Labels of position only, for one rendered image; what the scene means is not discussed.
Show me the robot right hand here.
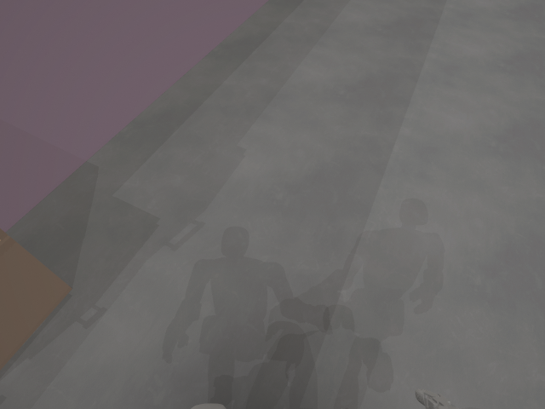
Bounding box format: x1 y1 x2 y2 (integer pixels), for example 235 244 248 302
416 389 459 409

